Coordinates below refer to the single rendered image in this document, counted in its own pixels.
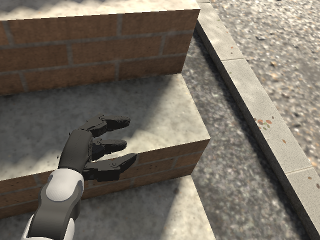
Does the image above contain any left robot hand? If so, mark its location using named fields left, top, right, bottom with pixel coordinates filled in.
left=57, top=113, right=137, bottom=182

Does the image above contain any robot left forearm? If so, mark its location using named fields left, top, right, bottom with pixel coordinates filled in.
left=20, top=168, right=84, bottom=240

